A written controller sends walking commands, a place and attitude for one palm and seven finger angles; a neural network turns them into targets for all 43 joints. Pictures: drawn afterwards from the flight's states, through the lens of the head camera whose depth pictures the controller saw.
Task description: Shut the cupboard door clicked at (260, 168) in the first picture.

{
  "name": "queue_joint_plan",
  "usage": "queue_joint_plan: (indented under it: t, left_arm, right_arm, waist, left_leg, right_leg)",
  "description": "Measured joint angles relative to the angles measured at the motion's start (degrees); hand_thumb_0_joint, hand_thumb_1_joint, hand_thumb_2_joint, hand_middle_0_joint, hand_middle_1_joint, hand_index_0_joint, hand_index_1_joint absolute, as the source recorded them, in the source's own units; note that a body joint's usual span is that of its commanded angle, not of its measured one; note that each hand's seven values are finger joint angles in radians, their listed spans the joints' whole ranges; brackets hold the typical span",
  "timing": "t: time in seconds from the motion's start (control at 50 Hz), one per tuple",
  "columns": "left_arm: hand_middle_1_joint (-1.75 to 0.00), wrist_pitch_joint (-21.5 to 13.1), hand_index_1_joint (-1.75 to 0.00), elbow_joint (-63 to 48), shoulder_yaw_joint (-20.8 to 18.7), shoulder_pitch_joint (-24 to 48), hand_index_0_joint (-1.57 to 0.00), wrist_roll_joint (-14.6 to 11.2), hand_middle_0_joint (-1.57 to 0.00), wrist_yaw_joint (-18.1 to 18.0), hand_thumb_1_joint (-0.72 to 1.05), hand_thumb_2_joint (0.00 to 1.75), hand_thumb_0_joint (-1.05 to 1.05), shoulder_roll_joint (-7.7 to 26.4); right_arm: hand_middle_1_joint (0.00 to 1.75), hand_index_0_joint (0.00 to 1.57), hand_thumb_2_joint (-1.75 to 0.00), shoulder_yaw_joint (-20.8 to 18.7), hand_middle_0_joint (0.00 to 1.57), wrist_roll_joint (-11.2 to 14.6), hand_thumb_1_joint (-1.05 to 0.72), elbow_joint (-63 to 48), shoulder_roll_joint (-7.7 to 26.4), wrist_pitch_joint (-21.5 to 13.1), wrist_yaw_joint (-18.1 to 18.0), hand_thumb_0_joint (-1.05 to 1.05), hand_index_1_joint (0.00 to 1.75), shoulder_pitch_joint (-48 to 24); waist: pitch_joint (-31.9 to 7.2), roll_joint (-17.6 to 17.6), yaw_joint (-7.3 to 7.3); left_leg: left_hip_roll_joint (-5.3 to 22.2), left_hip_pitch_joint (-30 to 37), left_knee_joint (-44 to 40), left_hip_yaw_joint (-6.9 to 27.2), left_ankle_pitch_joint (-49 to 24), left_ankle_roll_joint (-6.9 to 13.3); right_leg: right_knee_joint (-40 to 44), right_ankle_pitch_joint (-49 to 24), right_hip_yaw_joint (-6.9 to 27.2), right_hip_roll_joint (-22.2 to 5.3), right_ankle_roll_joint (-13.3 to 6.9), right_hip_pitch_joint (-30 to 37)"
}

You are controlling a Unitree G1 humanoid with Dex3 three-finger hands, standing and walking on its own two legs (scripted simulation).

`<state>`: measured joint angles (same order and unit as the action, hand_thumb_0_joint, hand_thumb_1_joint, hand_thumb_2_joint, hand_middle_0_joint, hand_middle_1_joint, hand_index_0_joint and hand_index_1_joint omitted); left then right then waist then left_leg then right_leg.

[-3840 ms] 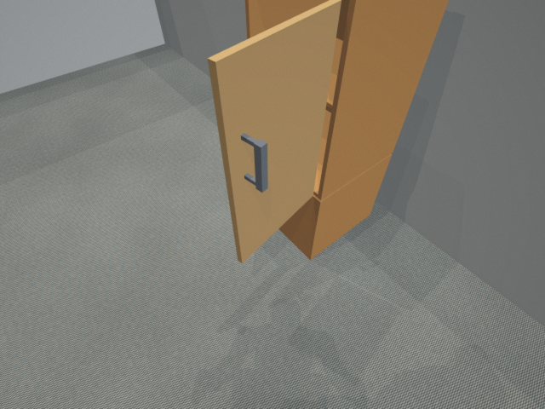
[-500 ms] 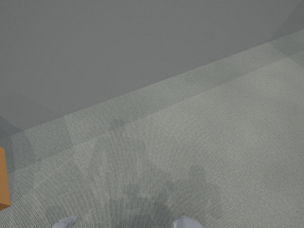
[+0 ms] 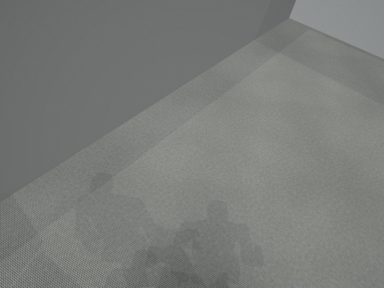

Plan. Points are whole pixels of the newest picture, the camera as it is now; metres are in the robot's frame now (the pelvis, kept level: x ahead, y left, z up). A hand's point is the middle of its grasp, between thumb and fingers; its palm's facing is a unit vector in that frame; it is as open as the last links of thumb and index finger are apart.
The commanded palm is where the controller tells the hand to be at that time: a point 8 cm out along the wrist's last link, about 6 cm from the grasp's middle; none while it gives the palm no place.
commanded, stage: walk around to get in front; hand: left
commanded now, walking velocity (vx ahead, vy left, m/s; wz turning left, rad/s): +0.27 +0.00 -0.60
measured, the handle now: out of the picture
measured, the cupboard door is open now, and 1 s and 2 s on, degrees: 100 100 100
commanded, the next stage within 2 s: walk to a spot facing it in 1.40 s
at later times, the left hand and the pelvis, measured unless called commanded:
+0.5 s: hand (177, 210) +0.32 +0.05 -0.15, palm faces -0.35 -0.91 -0.21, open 7.3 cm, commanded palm none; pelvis +0.12 -0.08 -0.01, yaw -18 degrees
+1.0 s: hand (183, 176) +0.44 +0.04 -0.17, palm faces -0.43 -0.88 -0.17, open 7.3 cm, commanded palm none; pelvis +0.33 -0.13 +0.01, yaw -30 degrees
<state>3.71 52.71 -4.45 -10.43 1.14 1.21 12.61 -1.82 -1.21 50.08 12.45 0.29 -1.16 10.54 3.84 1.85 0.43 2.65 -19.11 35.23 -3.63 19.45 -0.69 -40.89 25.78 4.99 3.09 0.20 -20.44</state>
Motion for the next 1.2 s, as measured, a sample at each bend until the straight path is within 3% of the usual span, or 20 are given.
queue_joint_plan:
  t: [0.04, 0.08, 0.16, 0.28, 0.38, 0.42, 0.48, 0.52, 0.6, 0.66, 0.8, 0.84, 0.9, 0.94, 0.98, 1.06, 1.14, 1.2]
  left_arm:
    - [-0.29, 0.2, -0.3, 0.5, -0.6, 0.3, -0.21, 0.6, -0.2, 0.8, 0.91, 0.89, 0.01, 0.6]
    - [-0.29, -0.1, -0.3, 0.6, -1.0, 0.7, -0.21, 1.0, -0.2, 1.6, 0.91, 0.9, 0.01, 1.1]
    - [-0.29, -0.7, -0.3, 0.5, -1.2, 1.4, -0.2, 1.0, -0.2, 2.4, 0.91, 0.9, 0.01, 1.4]
    - [-0.29, -0.4, -0.3, 0.8, -0.5, 4.5, -0.2, 0.9, -0.19, 2.8, 0.91, 0.9, 0.01, 0.8]
    - [-0.29, -1.3, -0.3, -0.1, 0.1, 8.1, -0.2, 0.9, -0.19, 3.1, 0.91, 0.9, 0.01, 0.1]
    - [-0.29, -3.3, -0.3, -1.3, 0.3, 8.8, -0.2, 0.8, -0.19, 2.9, 0.91, 0.9, 0.01, 0.5]
    - [-0.29, -5.5, -0.3, -1.7, 0.5, 8.4, -0.2, -0.4, -0.2, 1.3, 0.91, 0.9, 0.0, -0.5]
    - [-0.29, -5.5, -0.3, -1.0, 0.9, 6.4, -0.2, -0.4, -0.2, 0.5, 0.91, 0.9, 0.0, -1.2]
    - [-0.29, -5.5, -0.3, 1.8, 0.8, 1.8, -0.21, -0.1, -0.2, -0.3, 0.92, 0.89, 0.0, -2.3]
    - [-0.29, -6.0, -0.3, 3.4, 0.3, -0.8, -0.21, 0.0, -0.2, -0.2, 0.94, 0.89, -0.01, -1.6]
    - [-0.29, -6.2, -0.3, 6.2, 0.4, -6.6, -0.21, 0.2, -0.2, -0.1, 0.93, 0.89, 0.0, -0.6]
    - [-0.29, -5.9, -0.3, 6.9, 0.2, -8.8, -0.21, 0.0, -0.2, -0.1, 0.92, 0.89, 0.0, -0.7]
    - [-0.29, -4.7, -0.3, 8.2, 0.1, -8.7, -0.2, -0.1, -0.2, 0.1, 0.92, 0.9, 0.0, 0.0]
    - [-0.29, -4.2, -0.3, 8.4, -0.1, -7.4, -0.2, 0.3, -0.2, 0.4, 0.92, 0.9, 0.01, 0.3]
    - [-0.29, -3.9, -0.3, 7.7, -0.3, -5.8, -0.2, 0.6, -0.2, 0.9, 0.92, 0.9, 0.01, 0.3]
    - [-0.29, -3.5, -0.3, 5.4, -0.1, -2.9, -0.2, 0.9, -0.19, 1.5, 0.91, 0.9, 0.01, -0.7]
    - [-0.29, -3.2, -0.3, 4.0, 0.2, 0.6, -0.2, 0.9, -0.19, 1.8, 0.91, 0.9, 0.01, -1.4]
    - [-0.29, -3.3, -0.3, 3.4, 0.3, 3.4, -0.2, 1.0, -0.19, 1.9, 0.91, 0.9, 0.01, -1.3]
  right_arm:
    - [0.3, 0.2, -0.89, 0.7, 0.2, -0.6, -0.91, 0.1, -0.8, -0.8, 0.0, 0.0, 0.3, 1.6]
    - [0.3, 0.2, -0.89, 1.2, 0.2, -0.7, -0.91, 0.6, -1.5, -1.3, -0.1, 0.0, 0.3, 3.6]
    - [0.3, 0.2, -0.89, 1.5, 0.2, -0.6, -0.91, 2.5, -2.3, -2.4, -0.3, 0.0, 0.3, 7.4]
    - [0.3, 0.2, -0.89, 1.0, 0.2, -0.9, -0.91, 5.6, -2.5, -2.6, 0.1, 0.0, 0.3, 12.3]
    - [0.3, 0.2, -0.89, 0.5, 0.2, -1.0, -0.91, 7.8, -1.6, -1.8, 0.6, 0.01, 0.3, 15.6]
    - [0.3, 0.2, -0.89, 0.6, 0.2, -0.3, -0.91, 8.7, -1.7, -1.2, 1.0, 0.01, 0.3, 17.1]
    - [0.3, 0.2, -0.89, 0.2, 0.2, 0.5, -0.91, 10.0, -0.8, 0.8, 1.3, 0.01, 0.3, 13.5]
    - [0.3, 0.2, -0.89, -0.4, 0.2, 0.2, -0.91, 9.4, -0.3, 1.1, 1.2, 0.01, 0.3, 10.1]
    - [0.3, 0.19, -0.89, -0.9, 0.2, -0.2, -0.91, 5.7, -0.4, 0.2, 1.4, 0.01, 0.3, 4.0]
    - [0.3, 0.19, -0.89, -1.0, 0.19, -0.3, -0.91, 3.6, -0.8, -0.6, 1.8, 0.01, 0.3, 0.8]
    - [0.3, 0.19, -0.89, -0.7, 0.19, -0.1, -0.91, 1.5, -1.1, -1.7, 2.5, 0.01, 0.3, -4.8]
    - [0.3, 0.19, -0.89, -0.2, 0.2, -0.4, -0.91, 0.8, -0.8, -3.0, 2.4, 0.01, 0.3, -5.3]
    - [0.3, 0.2, -0.89, 0.4, 0.2, -1.1, -0.91, 0.2, -1.5, -4.3, 1.8, 0.0, 0.3, -5.5]
    - [0.3, 0.2, -0.89, 0.7, 0.2, -1.0, -0.91, 0.4, -2.3, -4.5, 1.4, 0.0, 0.3, -3.8]
    - [0.3, 0.2, -0.89, 0.9, 0.2, -0.9, -0.91, 1.7, -2.9, -4.6, 1.0, 0.0, 0.3, -1.5]
    - [0.3, 0.2, -0.89, 0.1, 0.2, -0.5, -0.93, 5.3, -2.7, -4.2, 0.5, 0.0, 0.3, 3.6]
    - [0.3, 0.2, -0.89, -0.6, 0.2, -0.7, -0.93, 8.1, -1.2, -3.2, 1.0, 0.0, 0.3, 8.2]
    - [0.3, 0.2, -0.89, -0.7, 0.2, -0.9, -0.93, 9.9, -0.6, -2.5, 1.2, 0.0, 0.3, 11.5]
  waist:
    - [-0.1, 0.3, -0.06]
    - [-0.1, 0.5, -0.18]
    - [-0.2, 0.0, -0.2]
    - [0.7, -1.0, 1.68]
    - [1.9, -2.5, 3.85]
    - [2.0, -2.1, 3.78]
    - [3.8, -3.0, 3.53]
    - [3.7, -3.2, 3.44]
    - [1.9, -2.6, 3.23]
    - [0.5, -2.4, 1.88]
    - [-0.7, -1.4, -1.91]
    - [-1.3, -1.5, -2.57]
    - [-0.5, 0.1, -2.51]
    - [-0.4, 0.8, -2.31]
    - [-0.4, 0.8, -2.2]
    - [-0.8, -0.3, -1.66]
    - [-0.5, -1.3, 0.3]
    - [0.0, -1.7, 1.98]
  left_leg:
    - [0.9, 1.6, -1.0, -1.5, -0.6, 1.5]
    - [1.6, 4.2, -4.4, -2.8, -1.9, 1.4]
    - [3.0, 9.0, -10.3, -6.0, -3.1, 0.8]
    - [4.7, 14.0, -12.4, -11.2, -1.0, -0.9]
    - [7.2, 16.3, -8.3, -14.7, 4.0, -3.7]
    - [9.0, 13.2, 2.4, -14.0, 7.1, -3.7]
    - [7.8, 1.7, 27.9, -3.6, 8.5, -2.9]
    - [7.1, -4.2, 33.2, -0.9, 4.5, -3.0]
    - [6.4, -11.5, 26.6, 0.6, -1.5, -3.7]
    - [5.6, -13.7, 20.0, 1.1, -5.0, -3.9]
    - [2.1, -8.9, 2.6, -0.3, -6.9, -2.7]
    - [1.4, -4.5, -4.1, -0.9, -8.3, -1.2]
    - [1.2, -3.9, 0.4, -3.2, -7.3, 1.9]
    - [1.1, -1.5, -0.9, -4.5, -5.8, 2.0]
    - [1.2, 1.6, -4.3, -5.5, -6.1, 1.4]
    - [1.9, 7.6, -10.8, -7.5, -6.3, 1.1]
    - [2.6, 12.2, -13.4, -9.6, -4.5, -0.2]
    - [3.4, 14.7, -12.6, -10.9, -1.6, -1.8]
  right_leg:
    - [-11.6, 1.8, -2.3, -0.5, 0.3, -4.1]
    - [-19.9, -1.6, -4.6, -2.0, 0.7, -7.5]
    - [-24.7, -7.4, -6.9, -5.0, 1.6, -11.5]
    - [-13.2, -9.5, -9.6, -7.6, 1.4, -11.8]
    - [0.4, -7.4, -12.4, -6.2, -0.9, -6.4]
    - [5.2, -10.1, -12.7, -5.4, -3.3, -2.8]
    - [1.8, -8.5, -12.2, -3.9, -4.0, -1.6]
    - [5.0, -8.6, -11.3, -2.8, -3.7, 1.3]
    - [13.2, -10.8, -9.1, -1.4, -3.9, 6.8]
    - [17.0, -10.8, -7.8, -0.6, -3.9, 10.2]
    - [17.9, -5.4, -5.1, -0.7, -2.3, 17.3]
    - [12.3, -1.5, -4.1, -0.8, -1.7, 16.7]
    - [-13.6, 2.2, -4.2, -2.0, -2.2, 6.9]
    - [-25.6, -1.5, -5.3, -3.3, -2.0, 0.1]
    - [-29.1, -5.2, -6.4, -5.0, -1.3, -5.0]
    - [-20.6, -9.7, -7.9, -7.9, -0.3, -10.5]
    - [-6.9, -12.5, -9.4, -9.1, -0.1, -10.6]
    - [0.2, -13.0, -10.6, -8.6, -0.4, -8.2]
